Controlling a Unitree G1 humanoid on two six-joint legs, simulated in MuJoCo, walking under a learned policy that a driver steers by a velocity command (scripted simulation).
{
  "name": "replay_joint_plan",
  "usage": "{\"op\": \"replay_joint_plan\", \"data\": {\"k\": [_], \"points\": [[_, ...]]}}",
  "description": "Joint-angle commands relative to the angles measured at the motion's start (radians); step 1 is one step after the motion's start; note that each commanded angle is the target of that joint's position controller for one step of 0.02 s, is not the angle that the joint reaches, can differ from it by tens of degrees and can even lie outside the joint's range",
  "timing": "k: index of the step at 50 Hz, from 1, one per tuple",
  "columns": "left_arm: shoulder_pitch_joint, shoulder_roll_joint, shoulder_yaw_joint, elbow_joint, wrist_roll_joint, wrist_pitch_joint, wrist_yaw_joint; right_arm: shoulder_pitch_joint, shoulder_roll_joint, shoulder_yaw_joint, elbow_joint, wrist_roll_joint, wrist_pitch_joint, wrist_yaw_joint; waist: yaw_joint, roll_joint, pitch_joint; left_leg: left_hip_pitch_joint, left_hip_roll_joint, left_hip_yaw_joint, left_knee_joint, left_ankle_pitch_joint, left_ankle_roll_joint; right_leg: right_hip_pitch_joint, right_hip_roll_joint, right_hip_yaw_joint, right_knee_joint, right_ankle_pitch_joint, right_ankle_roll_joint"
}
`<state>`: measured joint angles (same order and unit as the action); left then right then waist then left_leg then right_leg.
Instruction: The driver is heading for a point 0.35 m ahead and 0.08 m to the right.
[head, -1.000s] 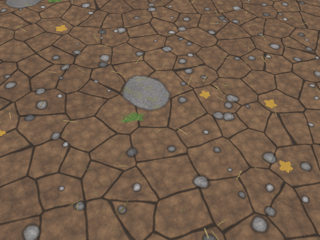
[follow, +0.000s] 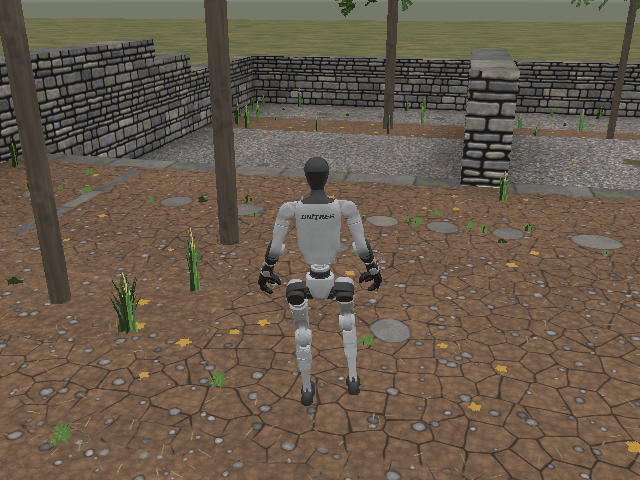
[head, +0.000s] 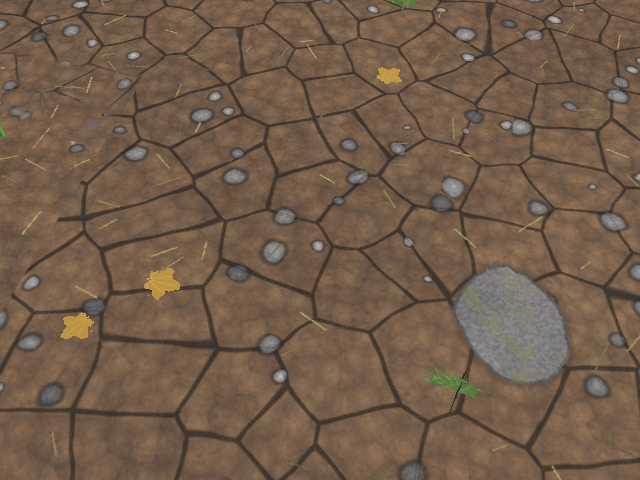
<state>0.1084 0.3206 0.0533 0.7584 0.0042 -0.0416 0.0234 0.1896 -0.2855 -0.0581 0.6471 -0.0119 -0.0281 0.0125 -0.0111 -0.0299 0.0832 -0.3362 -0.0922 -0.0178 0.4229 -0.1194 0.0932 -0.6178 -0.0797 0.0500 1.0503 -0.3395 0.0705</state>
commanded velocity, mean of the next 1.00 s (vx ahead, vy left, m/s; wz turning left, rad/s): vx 0.03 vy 0.00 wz -0.28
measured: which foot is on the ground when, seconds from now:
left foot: down 0.00-0.28, up 0.30-0.64, down 0.66-1.00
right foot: up 0.00-0.24, down 0.26-0.66, up 0.68-0.94, down 0.96-1.00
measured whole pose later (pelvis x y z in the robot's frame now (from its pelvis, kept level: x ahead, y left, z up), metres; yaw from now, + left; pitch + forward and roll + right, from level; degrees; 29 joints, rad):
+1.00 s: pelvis +0.08 -0.02 +0.00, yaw -21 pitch +0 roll +0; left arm 0.18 0.27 0.05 0.77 0.00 0.04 0.03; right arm 0.17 -0.23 -0.03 0.80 -0.01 -0.01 -0.01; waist -0.02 -0.01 0.04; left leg -0.25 0.00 -0.02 0.50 -0.25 -0.01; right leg -0.19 -0.01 0.07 0.47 -0.27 0.02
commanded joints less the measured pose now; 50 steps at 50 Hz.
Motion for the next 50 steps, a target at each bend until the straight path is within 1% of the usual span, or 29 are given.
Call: {"op": "replay_joint_plan", "data": {"k": [1, 5, 8, 11, 12, 13, 14, 15, 16, 17, 19, 21, 25, 29, 31, 32, 33, 34, 35, 36, 37, 38, 40, 43, 45, 47, 48, 49, 50], "points": [[0.143, 0.026, 0.001, 0.012, 0.0, 0.014, 0.001, -0.048, -0.09, -0.016, -0.039, -0.008, -0.021, -0.012, 0.047, 0.107, -0.244, 0.071, 0.253, -0.083, -0.105, 0.573, 0.151, 0.209, -0.027, -0.002, -0.17, 0.158, 0.007], [0.064, 0.064, 0.011, -0.003, -0.014, 0.025, -0.007, -0.048, -0.105, -0.015, 0.014, -0.03, -0.018, -0.01, 0.007, 0.123, -0.178, 0.077, 0.281, -0.081, -0.15, 0.327, 0.139, 0.25, -0.018, 0.003, -0.316, 0.219, -0.01], [0.02, 0.099, 0.028, -0.041, -0.014, 0.033, -0.011, -0.033, -0.146, -0.03, 0.044, -0.011, 0.003, -0.018, -0.012, 0.132, -0.127, 0.16, 0.334, -0.124, -0.112, 0.258, 0.148, 0.171, 0.002, -0.015, -0.337, 0.063, -0.032], [0.041, 0.075, 0.028, -0.052, -0.014, 0.038, -0.023, -0.036, -0.146, -0.035, 0.052, 0.015, 0.032, -0.04, 0.003, 0.124, -0.119, 0.23, 0.355, -0.138, -0.034, 0.278, 0.126, 0.18, 0.025, -0.052, -0.437, 0.052, -0.061], [0.061, 0.071, 0.029, -0.05, -0.013, 0.037, -0.028, -0.029, -0.144, -0.037, 0.058, 0.023, 0.039, -0.046, 0.018, 0.111, -0.121, 0.23, 0.336, -0.118, 0.006, 0.28, 0.094, 0.229, 0.034, -0.056, -0.531, 0.161, -0.079], [0.074, 0.101, 0.038, -0.052, -0.008, 0.035, -0.028, -0.006, -0.134, -0.038, 0.061, 0.021, 0.038, -0.051, 0.015, 0.063, -0.138, 0.209, 0.286, -0.075, 0.079, 0.226, 0.042, 0.298, 0.014, -0.001, -0.585, 0.368, -0.109], [0.092, 0.194, 0.062, -0.056, -0.004, 0.035, -0.019, 0.01, -0.104, -0.034, 0.036, -0.003, 0.027, -0.052, -0.027, -0.12, -0.178, 0.094, 0.162, 0.038, 0.248, 0.099, -0.035, 0.414, -0.107, 0.18, -0.587, 0.67, -0.186], [0.127, 0.202, 0.07, -0.054, -0.009, 0.04, -0.014, -0.068, -0.086, -0.03, 0.011, -0.019, 0.02, -0.055, 0.022, -0.217, -0.175, -0.109, 0.019, 0.095, 0.388, -0.227, -0.114, 0.511, -0.218, 0.365, -0.632, 0.815, -0.335], [0.203, 0.16, 0.059, -0.046, 0.003, 0.034, -0.012, -0.137, -0.081, -0.027, -0.009, -0.014, 0.02, -0.052, 0.088, -0.22, -0.216, -0.239, 0.002, 0.0, 0.58, -0.544, -0.129, 0.604, -0.275, 0.456, -0.676, 0.824, -0.409], [0.192, 0.159, 0.059, -0.047, 0.008, 0.024, -0.008, -0.123, -0.083, -0.031, -0.004, 0.004, 0.023, -0.047, 0.073, -0.146, -0.233, -0.279, 0.03, -0.058, 0.694, -0.541, -0.13, 0.624, -0.255, 0.42, -0.664, 0.795, -0.394], [0.1, 0.153, 0.062, -0.073, -0.017, 0.022, 0.0, -0.104, -0.09, -0.037, 0.01, 0.012, 0.034, -0.05, 0.032, -0.063, -0.208, -0.308, 0.07, -0.074, 0.676, -0.429, -0.144, 0.595, -0.187, 0.322, -0.646, 0.744, -0.318], [0.065, 0.143, 0.061, -0.084, -0.024, 0.042, 0.01, -0.117, -0.075, -0.035, 0.007, 0.013, 0.034, -0.054, 0.018, -0.084, -0.206, -0.246, 0.064, -0.052, 0.561, -0.361, -0.167, 0.549, -0.132, 0.286, -0.652, 0.713, -0.288], [0.062, 0.165, 0.076, -0.102, -0.021, 0.072, 0.022, -0.106, -0.062, -0.029, 0.016, 0.024, 0.028, -0.043, 0.027, -0.118, -0.231, -0.117, 0.041, -0.046, 0.368, -0.272, -0.182, 0.498, -0.1, 0.294, -0.651, 0.635, -0.279], [0.031, 0.164, 0.076, -0.118, -0.022, 0.084, 0.015, -0.067, -0.086, -0.037, 0.026, 0.025, 0.021, -0.028, 0.025, -0.154, -0.217, -0.014, 0.037, -0.044, 0.208, -0.222, -0.167, 0.446, -0.09, 0.36, -0.65, 0.49, -0.267], [0.007, 0.141, 0.066, -0.124, -0.029, 0.091, 0.018, -0.014, -0.084, -0.041, 0.046, 0.021, 0.012, -0.019, -0.006, -0.149, -0.208, 0.1, 0.044, -0.016, 0.011, -0.072, -0.139, 0.4, -0.054, 0.356, -0.611, 0.378, -0.223], [0.035, 0.114, 0.056, -0.118, -0.023, 0.09, 0.02, -0.007, -0.103, -0.048, 0.047, 0.011, 0.01, -0.02, 0.001, -0.114, -0.199, 0.172, 0.096, -0.051, -0.05, -0.01, -0.112, 0.345, -0.016, 0.336, -0.576, 0.246, -0.18], [0.081, 0.059, 0.038, -0.114, -0.001, 0.087, 0.018, -0.005, -0.169, -0.057, 0.03, -0.012, 0.011, -0.025, 0.03, 0.076, -0.201, 0.245, 0.297, -0.257, -0.108, 0.076, -0.041, 0.24, 0.084, 0.232, -0.397, 0.007, -0.12], [0.073, 0.07, 0.043, -0.145, -0.006, 0.075, 0.018, -0.029, -0.215, -0.062, 0.029, -0.045, 0.014, -0.021, 0.05, 0.304, -0.144, 0.163, 0.455, -0.485, -0.154, 0.152, 0.133, 0.11, 0.195, 0.111, -0.246, -0.284, -0.075], [0.075, 0.139, 0.062, -0.128, 0.002, 0.065, 0.021, -0.057, -0.169, -0.049, 0.011, -0.045, 0.003, -0.021, 0.031, 0.244, -0.129, 0.114, 0.481, -0.521, -0.17, 0.118, 0.205, 0.114, 0.148, 0.153, -0.051, -0.3, -0.044], [0.082, 0.172, 0.078, -0.105, -0.01, 0.067, 0.019, -0.091, -0.138, -0.041, 0.009, -0.029, -0.004, -0.024, 0.042, 0.18, -0.108, 0.107, 0.428, -0.429, -0.154, 0.091, 0.177, 0.103, 0.147, 0.156, 0.037, -0.244, -0.035], [0.103, 0.152, 0.078, -0.078, -0.009, 0.075, 0.024, -0.12, -0.124, -0.035, 0.01, -0.012, -0.007, -0.025, 0.056, 0.146, -0.099, 0.113, 0.366, -0.344, -0.138, 0.061, 0.13, 0.104, 0.141, 0.152, 0.059, -0.193, -0.019], [0.105, 0.13, 0.073, -0.071, -0.004, 0.081, 0.028, -0.129, -0.104, -0.027, 0.017, 0.003, -0.009, -0.027, 0.052, 0.149, -0.092, 0.131, 0.342, -0.307, -0.126, 0.083, 0.111, 0.095, 0.135, 0.158, 0.062, -0.145, -0.005], [0.092, 0.072, 0.052, -0.069, -0.008, 0.082, 0.023, -0.11, -0.075, -0.013, 0.039, 0.006, -0.005, -0.031, 0.045, 0.164, -0.101, 0.141, 0.291, -0.217, -0.111, 0.178, 0.104, 0.15, 0.123, 0.115, -0.022, -0.098, 0.02], [0.03, 0.015, 0.022, -0.084, -0.008, 0.073, 0.012, -0.069, -0.095, -0.017, 0.065, 0.003, 0.011, -0.036, -0.001, 0.21, -0.134, 0.191, 0.265, -0.169, -0.076, 0.231, 0.1, 0.265, 0.075, 0.013, -0.301, -0.102, 0.033], [0.035, 0.036, 0.026, -0.074, -0.018, 0.07, 0.007, -0.033, -0.124, -0.022, 0.082, 0.008, 0.023, -0.035, -0.015, 0.217, -0.143, 0.209, 0.277, -0.192, -0.05, 0.247, 0.107, 0.333, 0.087, -0.02, -0.459, -0.045, 0.026], [0.083, 0.05, 0.028, -0.042, -0.011, 0.068, 0.004, -0.015, -0.114, -0.015, 0.101, 0.024, 0.023, -0.032, 0.014, 0.189, -0.128, 0.172, 0.26, -0.185, -0.03, 0.237, 0.067, 0.458, 0.09, -0.027, -0.718, 0.184, -0.012], [0.086, 0.088, 0.032, -0.045, -0.001, 0.069, 0.008, 0.014, -0.104, -0.009, 0.111, 0.019, 0.011, -0.027, 0.004, 0.143, -0.143, 0.121, 0.248, -0.18, -0.024, 0.187, 0.016, 0.546, 0.04, 0.04, -0.722, 0.297, -0.043], [0.099, 0.156, 0.044, -0.048, 0.006, 0.073, 0.017, 0.034, -0.089, -0.003, 0.105, -0.006, -0.006, -0.015, -0.032, 0.009, -0.178, 0.066, 0.193, -0.114, 0.026, 0.108, -0.032, 0.618, -0.047, 0.11, -0.638, 0.518, -0.088], [0.08, 0.123, 0.039, -0.026, 0.006, 0.073, 0.007, 0.031, -0.054, 0.004, 0.114, -0.008, -0.013, -0.013, -0.043, -0.102, -0.188, 0.128, 0.127, -0.036, 0.005, -0.047, -0.084, 0.512, -0.046, 0.109, -0.625, 0.371, -0.142]]}}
